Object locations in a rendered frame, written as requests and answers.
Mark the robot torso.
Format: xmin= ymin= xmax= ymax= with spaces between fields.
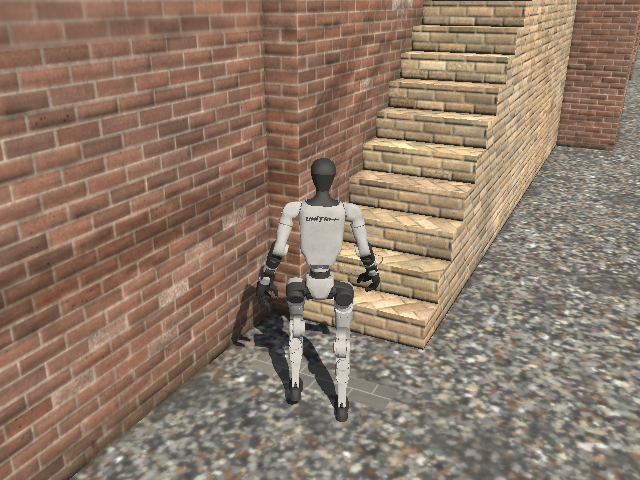
xmin=299 ymin=197 xmax=345 ymax=300

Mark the robot right hand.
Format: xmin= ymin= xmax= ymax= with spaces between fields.
xmin=357 ymin=272 xmax=380 ymax=292

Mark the robot left hand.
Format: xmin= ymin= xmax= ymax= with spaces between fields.
xmin=255 ymin=281 xmax=278 ymax=307

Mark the right robot upper arm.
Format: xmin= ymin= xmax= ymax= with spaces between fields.
xmin=343 ymin=202 xmax=371 ymax=257

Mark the right robot thigh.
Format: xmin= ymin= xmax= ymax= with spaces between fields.
xmin=333 ymin=281 xmax=354 ymax=357

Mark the left robot forearm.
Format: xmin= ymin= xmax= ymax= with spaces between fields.
xmin=259 ymin=241 xmax=282 ymax=285

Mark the right robot forearm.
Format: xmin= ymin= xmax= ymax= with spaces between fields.
xmin=360 ymin=242 xmax=378 ymax=276

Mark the left robot upper arm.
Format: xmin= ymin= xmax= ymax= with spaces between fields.
xmin=272 ymin=201 xmax=302 ymax=257

